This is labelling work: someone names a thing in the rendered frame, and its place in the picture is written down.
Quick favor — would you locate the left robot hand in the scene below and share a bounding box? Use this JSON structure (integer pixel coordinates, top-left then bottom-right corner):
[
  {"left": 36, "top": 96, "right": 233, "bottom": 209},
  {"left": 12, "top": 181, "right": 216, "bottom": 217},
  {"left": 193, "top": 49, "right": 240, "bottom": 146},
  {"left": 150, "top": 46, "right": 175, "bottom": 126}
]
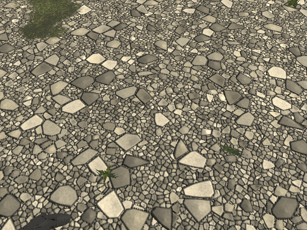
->
[{"left": 18, "top": 213, "right": 71, "bottom": 230}]

